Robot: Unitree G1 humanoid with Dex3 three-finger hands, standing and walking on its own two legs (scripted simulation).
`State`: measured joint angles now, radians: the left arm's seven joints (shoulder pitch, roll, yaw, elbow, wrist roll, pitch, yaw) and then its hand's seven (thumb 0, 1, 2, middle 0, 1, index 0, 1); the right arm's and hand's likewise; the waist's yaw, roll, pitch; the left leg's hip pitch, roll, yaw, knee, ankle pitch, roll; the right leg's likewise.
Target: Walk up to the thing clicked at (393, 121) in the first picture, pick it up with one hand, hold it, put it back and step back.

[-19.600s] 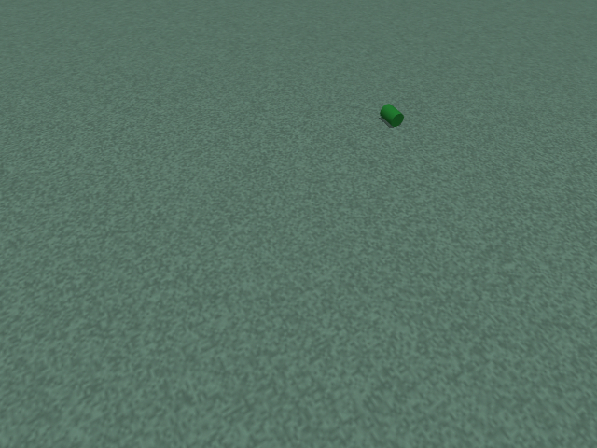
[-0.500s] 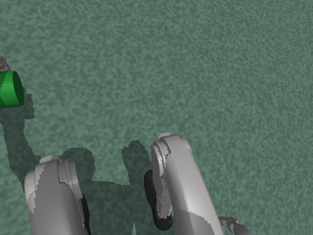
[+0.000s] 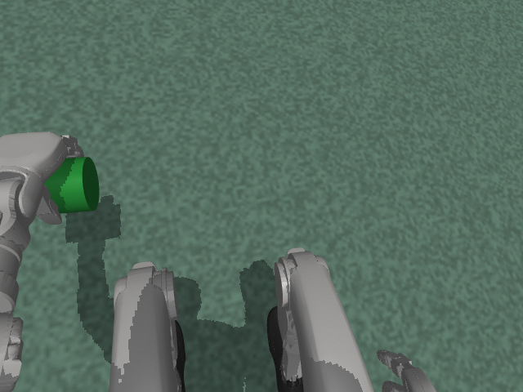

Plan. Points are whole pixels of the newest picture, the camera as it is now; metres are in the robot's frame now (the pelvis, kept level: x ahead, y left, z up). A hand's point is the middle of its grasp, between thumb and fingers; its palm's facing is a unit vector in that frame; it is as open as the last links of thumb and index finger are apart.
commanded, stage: lift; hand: left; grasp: from above
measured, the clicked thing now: (51, 186) +0.45 +0.29 -0.13
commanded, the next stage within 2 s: hold in 1.08 s
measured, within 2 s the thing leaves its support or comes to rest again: neither
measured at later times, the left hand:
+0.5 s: hand out of the picture +0.37 +0.27 +0.11, palm faces -0.43 -0.09 -0.90, open 10.9 cm
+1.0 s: hand out of the picture +0.38 +0.25 +0.22, palm faces -0.44 -0.09 -0.89, open 11.0 cm
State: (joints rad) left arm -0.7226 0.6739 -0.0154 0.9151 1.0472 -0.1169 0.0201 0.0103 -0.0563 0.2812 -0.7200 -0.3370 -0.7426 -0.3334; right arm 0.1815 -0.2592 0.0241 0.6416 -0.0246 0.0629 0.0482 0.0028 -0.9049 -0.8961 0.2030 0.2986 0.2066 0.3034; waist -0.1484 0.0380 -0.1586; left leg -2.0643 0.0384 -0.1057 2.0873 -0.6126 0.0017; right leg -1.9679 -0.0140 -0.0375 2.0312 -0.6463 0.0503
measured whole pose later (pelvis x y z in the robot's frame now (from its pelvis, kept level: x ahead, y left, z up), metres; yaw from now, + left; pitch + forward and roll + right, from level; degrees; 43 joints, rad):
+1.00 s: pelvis +0.06 +0.00 +0.29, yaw +4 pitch +12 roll -1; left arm -0.37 0.41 -0.17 0.85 1.00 0.00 0.12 0.00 -0.09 0.35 -0.73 -0.33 -0.75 -0.33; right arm 0.25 -0.24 -0.03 0.75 0.04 -0.01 -0.06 0.01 -0.89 -0.89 0.20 0.30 0.21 0.30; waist -0.07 0.04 -0.10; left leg -0.76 0.05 0.01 0.94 -0.39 -0.01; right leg -0.72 -0.02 0.00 0.91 -0.40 0.04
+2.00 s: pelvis +0.08 -0.01 +0.34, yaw +3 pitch +3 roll +0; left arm -0.25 0.41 -0.19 0.65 0.99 -0.03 -0.04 0.00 -0.07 0.35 -0.70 -0.36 -0.72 -0.36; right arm 0.20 -0.25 -0.03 0.70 0.06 0.06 -0.07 0.01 -0.89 -0.89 0.20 0.30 0.21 0.30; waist -0.01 0.05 -0.03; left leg -0.36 0.04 0.05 0.57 -0.26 -0.01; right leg -0.36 -0.03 0.02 0.58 -0.28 0.03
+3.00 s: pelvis +0.08 -0.01 +0.35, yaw +3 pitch +1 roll +0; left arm -0.22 0.41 -0.19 0.58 0.99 -0.03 -0.08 -0.01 -0.09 0.39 -0.68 -0.40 -0.69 -0.41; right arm 0.17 -0.25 -0.03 0.68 0.07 0.09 -0.07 0.01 -0.90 -0.89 0.20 0.30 0.20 0.30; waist 0.01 0.05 -0.01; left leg -0.26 0.03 0.05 0.47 -0.22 -0.02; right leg -0.26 -0.03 0.02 0.49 -0.24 0.03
